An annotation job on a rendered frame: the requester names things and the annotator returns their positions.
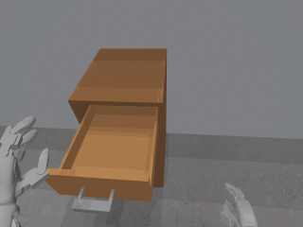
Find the robot left hand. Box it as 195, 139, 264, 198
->
0, 114, 49, 204

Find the cabinet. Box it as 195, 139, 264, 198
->
68, 48, 168, 187

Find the left robot forearm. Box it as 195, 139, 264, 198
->
0, 202, 22, 227

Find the drawer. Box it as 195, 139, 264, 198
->
45, 105, 158, 202

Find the handle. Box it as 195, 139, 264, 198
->
71, 187, 116, 215

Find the robot right hand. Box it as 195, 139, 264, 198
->
220, 183, 258, 227

